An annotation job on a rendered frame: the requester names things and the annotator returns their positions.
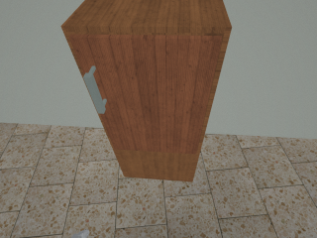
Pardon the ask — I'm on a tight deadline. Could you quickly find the handle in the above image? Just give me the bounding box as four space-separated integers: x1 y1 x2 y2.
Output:
83 65 107 114

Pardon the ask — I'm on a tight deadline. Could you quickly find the cupboard door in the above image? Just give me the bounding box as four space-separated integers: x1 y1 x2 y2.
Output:
69 34 223 155

